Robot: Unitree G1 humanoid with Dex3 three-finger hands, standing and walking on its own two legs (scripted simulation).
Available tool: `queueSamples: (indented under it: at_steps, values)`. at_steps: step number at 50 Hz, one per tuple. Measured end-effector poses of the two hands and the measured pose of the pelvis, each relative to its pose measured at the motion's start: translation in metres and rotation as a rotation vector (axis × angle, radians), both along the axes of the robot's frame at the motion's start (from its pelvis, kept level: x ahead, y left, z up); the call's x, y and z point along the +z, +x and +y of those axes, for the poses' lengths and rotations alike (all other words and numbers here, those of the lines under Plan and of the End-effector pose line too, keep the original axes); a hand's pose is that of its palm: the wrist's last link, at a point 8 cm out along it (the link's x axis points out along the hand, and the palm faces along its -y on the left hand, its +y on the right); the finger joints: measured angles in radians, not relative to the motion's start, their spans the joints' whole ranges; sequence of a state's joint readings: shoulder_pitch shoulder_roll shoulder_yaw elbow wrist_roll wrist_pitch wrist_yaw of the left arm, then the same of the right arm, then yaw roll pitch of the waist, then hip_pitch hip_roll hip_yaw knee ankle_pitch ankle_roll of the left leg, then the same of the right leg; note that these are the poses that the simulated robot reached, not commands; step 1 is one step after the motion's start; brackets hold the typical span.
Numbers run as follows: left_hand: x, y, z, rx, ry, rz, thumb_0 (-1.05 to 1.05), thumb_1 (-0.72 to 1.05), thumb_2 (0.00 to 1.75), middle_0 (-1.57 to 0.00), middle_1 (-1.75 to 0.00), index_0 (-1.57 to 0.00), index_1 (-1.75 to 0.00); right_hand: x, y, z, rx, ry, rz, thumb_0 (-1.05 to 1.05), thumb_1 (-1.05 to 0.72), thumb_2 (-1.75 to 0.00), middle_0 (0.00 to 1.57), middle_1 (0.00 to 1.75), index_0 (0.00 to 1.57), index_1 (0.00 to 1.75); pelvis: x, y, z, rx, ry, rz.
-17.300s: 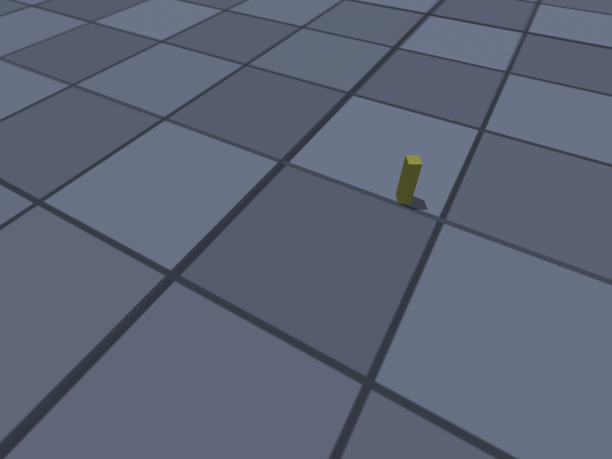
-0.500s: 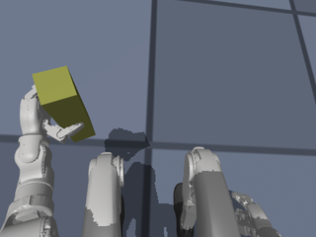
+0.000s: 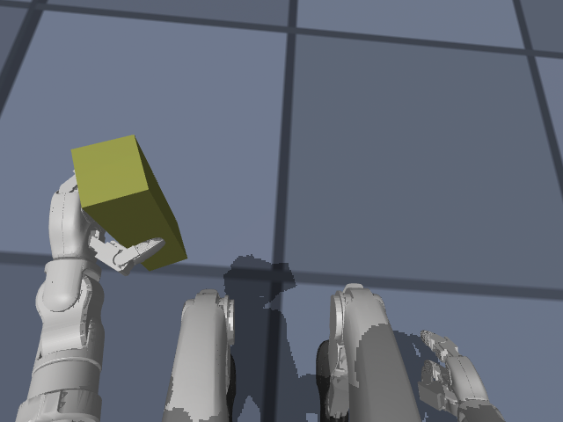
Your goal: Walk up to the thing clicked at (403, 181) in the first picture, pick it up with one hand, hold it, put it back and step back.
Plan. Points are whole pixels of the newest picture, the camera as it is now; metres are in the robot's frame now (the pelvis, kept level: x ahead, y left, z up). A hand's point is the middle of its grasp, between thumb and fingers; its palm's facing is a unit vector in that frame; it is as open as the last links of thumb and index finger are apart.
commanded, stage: hold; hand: left
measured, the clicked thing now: (143, 217) +0.38 +0.19 -0.01
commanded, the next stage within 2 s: crouch in 1.98 s
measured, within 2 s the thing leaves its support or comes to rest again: neither
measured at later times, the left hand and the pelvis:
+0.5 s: hand (51, 139) +0.39 +0.20 +0.17, palm faces +0.11 -0.99 -0.05, open 10.6 cm; pelvis +0.03 +0.01 +0.15, yaw +1 degrees
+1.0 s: hand (12, 55) +0.40 +0.19 +0.24, palm faces +0.11 -0.99 -0.03, open 10.6 cm; pelvis +0.06 +0.00 +0.22, yaw +1 degrees
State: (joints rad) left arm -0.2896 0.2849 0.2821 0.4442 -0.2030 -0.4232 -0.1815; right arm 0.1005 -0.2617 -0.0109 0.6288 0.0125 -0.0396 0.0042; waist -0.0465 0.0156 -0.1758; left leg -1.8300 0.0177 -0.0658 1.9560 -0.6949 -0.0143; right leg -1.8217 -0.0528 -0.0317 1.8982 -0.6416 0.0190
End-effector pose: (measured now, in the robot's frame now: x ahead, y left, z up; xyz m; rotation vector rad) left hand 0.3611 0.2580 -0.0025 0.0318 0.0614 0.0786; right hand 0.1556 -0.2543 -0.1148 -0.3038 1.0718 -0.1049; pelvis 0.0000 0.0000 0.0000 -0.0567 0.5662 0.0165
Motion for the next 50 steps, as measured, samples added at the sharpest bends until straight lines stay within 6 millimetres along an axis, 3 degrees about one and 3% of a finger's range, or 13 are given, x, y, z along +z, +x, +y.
queueSamples:
  at_steps: [15, 25, 34, 50]
  values:
    - [0.123, -0.007, -0.003, 0.039, 0.013, 0.009, -0.01, -0.59, 1.12, -0.75, -1.15, -0.76, -1.14, 0.105, 0.021, 0.015, -0.042, 0.02, -0.095, 0.01, -0.87, -0.88, 0.21, 0.3, 0.21, 0.3, 0.096, 0.021, 0.005, 0.008, -0.004, -0.099]
    - [0.177, -0.002, -0.002, 0.035, 0.017, 0.026, -0.01, -0.6, 1.13, -0.75, -1.16, -0.77, -1.15, 0.168, 0.018, 0.017, -0.047, 0.01, -0.129, 0.01, -0.87, -0.88, 0.21, 0.3, 0.21, 0.3, 0.148, 0.033, 0.008, 0.011, -0.001, -0.186]
    - [0.21, 0.0, -0.007, 0.028, 0.011, 0.025, -0.01, -0.61, 1.14, -0.76, -1.16, -0.77, -1.15, 0.197, 0.012, 0.019, -0.046, 0.018, -0.101, 0.01, -0.88, -0.88, 0.21, 0.3, 0.21, 0.3, 0.181, 0.042, 0.008, 0.01, 0.007, -0.242]
    - [0.25, 0.009, -0.018, 0.034, -0.004, 0.011, -0.01, -0.61, 1.14, -0.76, -1.16, -0.77, -1.15, 0.23, 0.02, 0.02, -0.046, 0.032, -0.096, 0.01, -0.89, -0.89, 0.21, 0.3, 0.21, 0.3, 0.217, 0.056, 0.004, 0.01, 0.021, -0.318]
